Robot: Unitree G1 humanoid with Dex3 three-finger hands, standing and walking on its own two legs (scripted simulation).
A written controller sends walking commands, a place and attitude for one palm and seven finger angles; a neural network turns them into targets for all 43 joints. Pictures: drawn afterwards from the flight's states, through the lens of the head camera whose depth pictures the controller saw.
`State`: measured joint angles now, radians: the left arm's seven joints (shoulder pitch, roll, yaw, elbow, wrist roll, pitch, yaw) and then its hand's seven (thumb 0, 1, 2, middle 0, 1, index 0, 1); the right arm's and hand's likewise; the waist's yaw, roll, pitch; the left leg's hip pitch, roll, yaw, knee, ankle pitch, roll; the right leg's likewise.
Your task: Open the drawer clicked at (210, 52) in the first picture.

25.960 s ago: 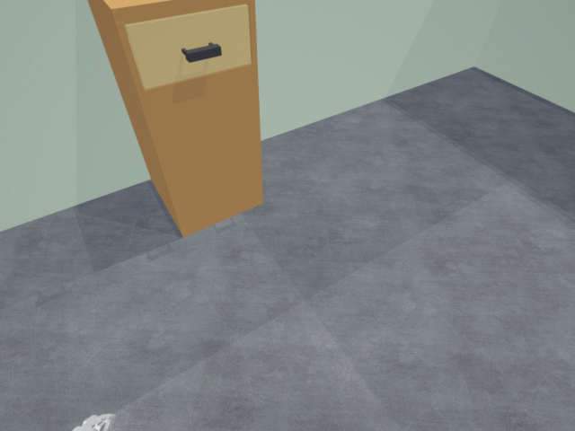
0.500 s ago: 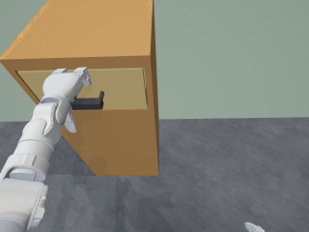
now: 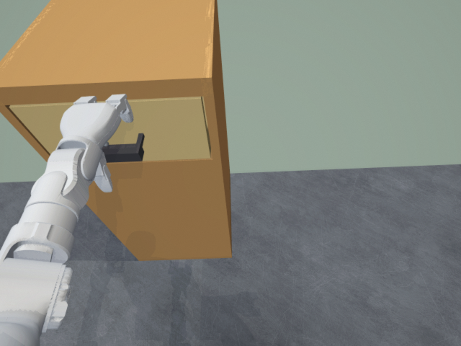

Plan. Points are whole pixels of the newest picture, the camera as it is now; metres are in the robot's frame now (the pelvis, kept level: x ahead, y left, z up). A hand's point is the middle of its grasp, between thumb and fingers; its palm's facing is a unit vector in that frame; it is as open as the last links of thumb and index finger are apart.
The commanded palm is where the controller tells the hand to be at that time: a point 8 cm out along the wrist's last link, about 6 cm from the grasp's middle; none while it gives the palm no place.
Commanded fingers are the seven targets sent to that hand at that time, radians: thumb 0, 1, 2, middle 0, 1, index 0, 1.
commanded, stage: re-aim the fingers above the handle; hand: left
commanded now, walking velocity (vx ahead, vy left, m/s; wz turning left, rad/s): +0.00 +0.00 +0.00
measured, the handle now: (118, 145) +0.50 +0.25 +0.04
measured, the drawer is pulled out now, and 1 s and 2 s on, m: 0.00 0.00 0.00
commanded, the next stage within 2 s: lower the fingers behind the handle in 1.60 s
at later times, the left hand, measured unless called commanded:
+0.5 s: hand (107, 140) +0.45 +0.23 +0.11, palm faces +0.03 -0.01 -1.00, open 13.8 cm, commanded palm +0.42 +0.25 +0.16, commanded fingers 0.00 -0.50 0.30 -0.30 -1.20 -0.30 -1.20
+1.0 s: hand (99, 142) +0.44 +0.24 +0.11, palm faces +0.05 -0.01 -1.00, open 13.8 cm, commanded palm +0.41 +0.26 +0.16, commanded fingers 0.00 -0.50 0.30 -0.30 -1.20 -0.30 -1.20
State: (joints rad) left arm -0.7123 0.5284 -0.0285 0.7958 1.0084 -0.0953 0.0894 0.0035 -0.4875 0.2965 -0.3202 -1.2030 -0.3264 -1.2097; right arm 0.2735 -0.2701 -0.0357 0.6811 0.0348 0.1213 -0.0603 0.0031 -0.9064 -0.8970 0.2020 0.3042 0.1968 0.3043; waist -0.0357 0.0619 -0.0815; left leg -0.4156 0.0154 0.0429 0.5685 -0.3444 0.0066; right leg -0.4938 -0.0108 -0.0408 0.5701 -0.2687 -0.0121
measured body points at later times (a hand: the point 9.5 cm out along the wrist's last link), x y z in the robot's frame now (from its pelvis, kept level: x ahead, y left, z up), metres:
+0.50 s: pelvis +0.00 +0.00 +0.00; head +0.05 -0.02 +0.45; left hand +0.44 +0.23 +0.16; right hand +0.08 -0.27 -0.13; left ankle -0.05 +0.11 -0.73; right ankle +0.00 -0.11 -0.73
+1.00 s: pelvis -0.01 +0.00 +0.00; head +0.05 -0.02 +0.45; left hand +0.43 +0.24 +0.16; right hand +0.08 -0.27 -0.13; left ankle -0.05 +0.11 -0.73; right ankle +0.00 -0.11 -0.73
